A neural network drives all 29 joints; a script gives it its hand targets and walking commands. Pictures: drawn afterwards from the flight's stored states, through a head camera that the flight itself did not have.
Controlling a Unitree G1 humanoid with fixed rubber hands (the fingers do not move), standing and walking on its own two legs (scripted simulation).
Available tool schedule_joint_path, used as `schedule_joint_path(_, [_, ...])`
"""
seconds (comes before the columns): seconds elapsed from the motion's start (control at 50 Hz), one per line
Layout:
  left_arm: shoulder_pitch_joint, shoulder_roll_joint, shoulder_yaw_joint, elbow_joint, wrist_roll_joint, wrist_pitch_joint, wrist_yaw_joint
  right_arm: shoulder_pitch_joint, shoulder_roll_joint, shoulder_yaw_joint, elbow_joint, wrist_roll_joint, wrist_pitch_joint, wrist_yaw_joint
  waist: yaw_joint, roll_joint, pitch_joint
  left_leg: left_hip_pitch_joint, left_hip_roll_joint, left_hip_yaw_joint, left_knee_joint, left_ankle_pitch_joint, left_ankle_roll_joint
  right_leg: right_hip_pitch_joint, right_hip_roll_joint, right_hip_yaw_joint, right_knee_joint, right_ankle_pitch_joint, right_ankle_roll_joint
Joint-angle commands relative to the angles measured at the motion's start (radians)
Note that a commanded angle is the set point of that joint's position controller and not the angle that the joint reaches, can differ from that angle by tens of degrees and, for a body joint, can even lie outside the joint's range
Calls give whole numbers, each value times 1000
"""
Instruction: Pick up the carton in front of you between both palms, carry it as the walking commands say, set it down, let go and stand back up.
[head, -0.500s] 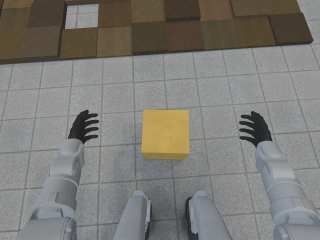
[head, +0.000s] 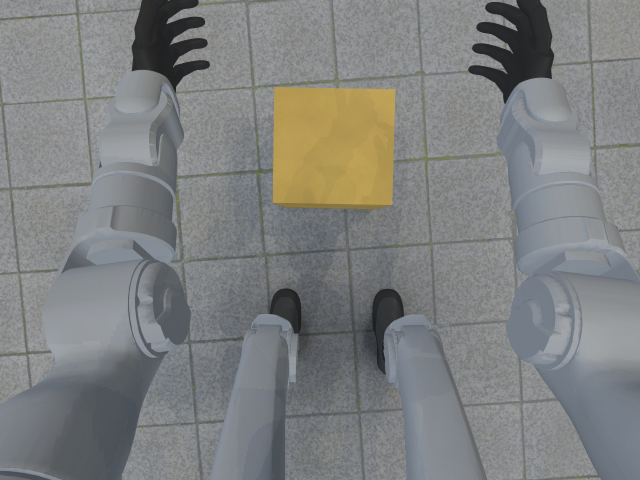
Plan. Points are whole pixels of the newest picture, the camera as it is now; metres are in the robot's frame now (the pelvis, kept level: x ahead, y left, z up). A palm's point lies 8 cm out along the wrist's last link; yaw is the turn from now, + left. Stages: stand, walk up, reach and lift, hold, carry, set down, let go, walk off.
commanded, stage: reach and lift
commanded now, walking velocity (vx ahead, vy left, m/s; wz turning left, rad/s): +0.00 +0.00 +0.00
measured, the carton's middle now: (332, 158) +0.51 +0.01 -0.52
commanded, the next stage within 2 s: none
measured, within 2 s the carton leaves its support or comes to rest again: leaves its support in 1.60 s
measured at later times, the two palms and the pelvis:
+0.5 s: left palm (217, 141) +0.51 +0.20 -0.36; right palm (451, 145) +0.50 -0.18 -0.36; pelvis -0.03 +0.00 -0.20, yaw -1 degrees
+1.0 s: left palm (241, 146) +0.52 +0.18 -0.45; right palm (430, 153) +0.51 -0.17 -0.45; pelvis -0.03 +0.00 -0.27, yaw -1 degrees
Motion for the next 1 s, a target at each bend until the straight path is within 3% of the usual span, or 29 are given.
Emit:
schedule_joint_path(0.0, [-149, 64, 28, -92, 23, -56, 5, -133, -67, -27, -88, -23, -58, 2, 3, 32, -995, 528, -48, 49, 35, 442, -30, 359, 70, -79, 34, 353, 18])
schedule_joint_path(0.12, [-70, 49, 17, -73, 4, -93, 22, -56, -57, -2, -64, -2, -101, -11, 7, 33, -979, 291, -44, 36, 243, 475, -37, 145, 70, -65, 239, 378, 28])
schedule_joint_path(0.26, [-136, 161, -106, -142, -140, -101, 60, -140, -131, 138, -137, 136, -99, -51, 14, 3, -1219, 180, -47, 67, 486, 435, -44, 191, 66, -70, 504, 414, 37])
schedule_joint_path(0.36, [-243, 224, -174, -174, -226, -75, 77, -235, -187, 204, -170, 214, -66, -74, 14, 20, -1273, 151, -39, 96, 611, 292, -50, 150, 61, -90, 625, 275, 34])
schedule_joint_path(0.42, [-314, 242, -200, -137, -255, -51, 83, -308, -209, 219, -138, 237, -42, -83, 9, 22, -1194, 84, -28, 104, 655, 147, -46, 102, 53, -99, 670, 141, 31])
schedule_joint_path(0.44, [-339, 253, -195, -104, -261, -47, 85, -330, -213, 227, -113, 246, -39, -84, 14, 19, -1148, 83, -19, 104, 665, 74, -41, 35, 50, -105, 667, 37, 29])
schedule_joint_path(0.58, [-449, 252, -230, 70, -266, -59, 87, -450, -235, 217, 70, 242, -54, -72, 6, 21, -914, -45, 2, 80, 763, -34, -34, -62, 27, -99, 784, -43, 24])
schedule_joint_path(0.7, [-538, 274, -255, 118, -273, -95, 88, -530, -267, 233, 135, 261, -93, -66, 3, 32, -876, -41, 8, 62, 851, 19, -37, -90, 18, -90, 877, 6, 25])
schedule_joint_path(0.72, [-556, 280, -253, 100, -276, -100, 91, -544, -275, 246, 125, 267, -99, -67, 14, 27, -886, -63, 5, 67, 860, 25, -39, -71, 18, -84, 888, 10, 22])
schedule_joint_path(0.76, [-572, 292, -265, 88, -290, -111, 92, -565, -274, 256, 111, 272, -108, -72, 4, -1, -881, -69, 2, 62, 880, 60, -34, -69, 21, -88, 911, 50, 24])
schedule_joint_path(0.9, [-492, 269, -310, 94, -313, -130, 88, -473, -215, 283, 81, 306, -127, -87, 5, 19, -958, 0, -5, 62, 935, 205, -26, -18, 40, -89, 955, 201, 26])
schedule_joint_path(0.98, [-454, 254, -302, 113, -309, -123, 93, -436, -205, 281, 85, 305, -122, -93, 14, 28, -928, -12, -8, 63, 923, 179, -25, -50, 46, -94, 945, 162, 27])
